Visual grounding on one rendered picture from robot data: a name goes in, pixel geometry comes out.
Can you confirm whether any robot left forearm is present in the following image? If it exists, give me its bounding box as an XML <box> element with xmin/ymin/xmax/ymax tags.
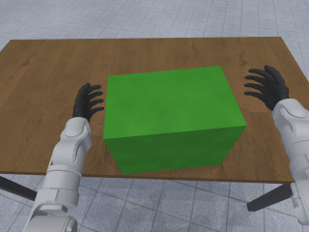
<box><xmin>22</xmin><ymin>117</ymin><xmax>93</xmax><ymax>232</ymax></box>

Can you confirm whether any right robot hand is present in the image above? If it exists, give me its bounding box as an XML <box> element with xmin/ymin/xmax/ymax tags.
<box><xmin>243</xmin><ymin>65</ymin><xmax>289</xmax><ymax>111</ymax></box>

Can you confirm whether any left robot hand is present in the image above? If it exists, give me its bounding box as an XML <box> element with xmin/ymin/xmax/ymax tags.
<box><xmin>72</xmin><ymin>82</ymin><xmax>104</xmax><ymax>123</ymax></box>

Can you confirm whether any robot left upper arm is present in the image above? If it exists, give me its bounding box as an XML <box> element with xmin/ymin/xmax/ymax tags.
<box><xmin>24</xmin><ymin>216</ymin><xmax>78</xmax><ymax>232</ymax></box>

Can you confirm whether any robot right forearm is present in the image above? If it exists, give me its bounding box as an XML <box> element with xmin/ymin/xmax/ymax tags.
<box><xmin>271</xmin><ymin>99</ymin><xmax>309</xmax><ymax>181</ymax></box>

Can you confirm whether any robot right upper arm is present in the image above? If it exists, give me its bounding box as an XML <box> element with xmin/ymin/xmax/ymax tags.
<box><xmin>290</xmin><ymin>179</ymin><xmax>309</xmax><ymax>226</ymax></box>

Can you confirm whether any table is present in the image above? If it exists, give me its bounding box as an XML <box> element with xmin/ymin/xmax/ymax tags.
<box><xmin>0</xmin><ymin>37</ymin><xmax>309</xmax><ymax>212</ymax></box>

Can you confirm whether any carton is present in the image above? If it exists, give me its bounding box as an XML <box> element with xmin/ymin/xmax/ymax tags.
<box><xmin>103</xmin><ymin>66</ymin><xmax>247</xmax><ymax>175</ymax></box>

